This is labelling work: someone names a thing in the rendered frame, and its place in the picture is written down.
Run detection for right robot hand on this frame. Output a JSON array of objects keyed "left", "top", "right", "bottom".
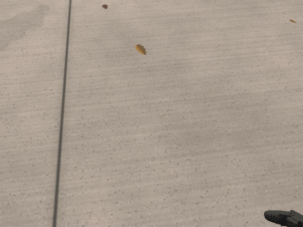
[{"left": 264, "top": 210, "right": 303, "bottom": 227}]

